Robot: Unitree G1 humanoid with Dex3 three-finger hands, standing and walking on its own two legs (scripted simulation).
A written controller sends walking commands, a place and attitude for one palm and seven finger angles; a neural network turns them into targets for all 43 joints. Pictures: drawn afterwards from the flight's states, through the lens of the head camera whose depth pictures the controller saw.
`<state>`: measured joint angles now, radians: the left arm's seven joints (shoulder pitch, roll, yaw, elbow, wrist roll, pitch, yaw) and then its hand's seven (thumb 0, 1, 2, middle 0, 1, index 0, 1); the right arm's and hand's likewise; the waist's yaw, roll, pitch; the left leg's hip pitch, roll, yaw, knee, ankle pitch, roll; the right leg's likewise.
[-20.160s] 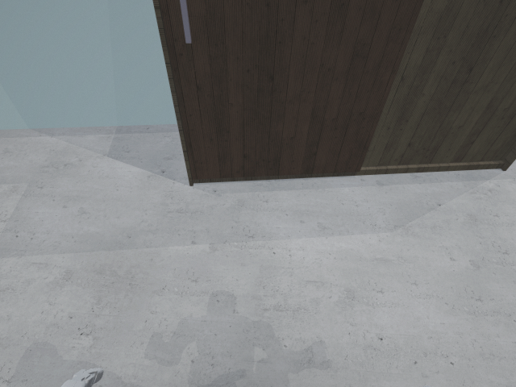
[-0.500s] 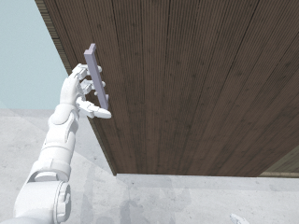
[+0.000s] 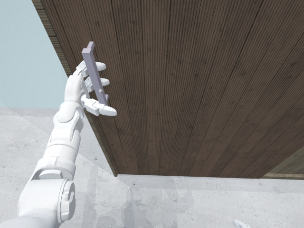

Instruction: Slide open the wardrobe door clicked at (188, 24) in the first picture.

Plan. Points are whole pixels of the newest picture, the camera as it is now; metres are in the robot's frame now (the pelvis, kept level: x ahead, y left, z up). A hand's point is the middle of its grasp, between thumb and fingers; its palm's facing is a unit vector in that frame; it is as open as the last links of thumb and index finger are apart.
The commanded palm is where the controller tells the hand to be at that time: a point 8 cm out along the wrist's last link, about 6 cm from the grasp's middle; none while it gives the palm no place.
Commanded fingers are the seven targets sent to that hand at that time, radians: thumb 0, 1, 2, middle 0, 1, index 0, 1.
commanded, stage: slide the fingers in behind the handle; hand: left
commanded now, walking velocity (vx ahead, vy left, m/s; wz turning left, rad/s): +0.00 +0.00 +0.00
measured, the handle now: (98, 79) +0.48 +0.16 +0.12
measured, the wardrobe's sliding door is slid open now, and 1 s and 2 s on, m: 0.00 0.00 0.00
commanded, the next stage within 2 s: grip the handle and tug to test in 0.74 s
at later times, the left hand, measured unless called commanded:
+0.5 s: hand (104, 92) +0.43 +0.14 +0.13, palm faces -0.02 -1.00 -0.02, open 14.0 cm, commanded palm +0.40 +0.18 +0.13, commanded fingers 0.00 -0.50 0.30 -0.30 -1.20 -0.30 -1.20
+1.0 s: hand (104, 91) +0.43 +0.14 +0.13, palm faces -0.02 -1.00 -0.02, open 13.5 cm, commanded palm +0.41 +0.18 +0.13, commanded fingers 0.00 -0.08 0.48 -0.34 -1.26 -0.34 -1.26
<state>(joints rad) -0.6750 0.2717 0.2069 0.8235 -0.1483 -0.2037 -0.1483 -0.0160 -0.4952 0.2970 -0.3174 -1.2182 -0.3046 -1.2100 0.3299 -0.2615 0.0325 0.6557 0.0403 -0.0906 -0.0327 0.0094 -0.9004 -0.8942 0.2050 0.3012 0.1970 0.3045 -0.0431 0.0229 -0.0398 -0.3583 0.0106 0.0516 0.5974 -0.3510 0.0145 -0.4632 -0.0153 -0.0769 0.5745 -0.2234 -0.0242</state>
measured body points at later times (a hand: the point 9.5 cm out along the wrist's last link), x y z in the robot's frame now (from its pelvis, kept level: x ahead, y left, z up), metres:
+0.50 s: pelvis +0.00 +0.01 +0.00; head +0.04 +0.00 +0.45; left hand +0.43 +0.19 +0.13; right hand +0.10 -0.24 -0.11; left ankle -0.03 +0.11 -0.73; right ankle +0.04 -0.11 -0.73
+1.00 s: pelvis +0.00 +0.01 +0.00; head +0.04 +0.00 +0.45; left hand +0.43 +0.19 +0.13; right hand +0.10 -0.24 -0.11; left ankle -0.03 +0.11 -0.73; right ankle +0.04 -0.11 -0.73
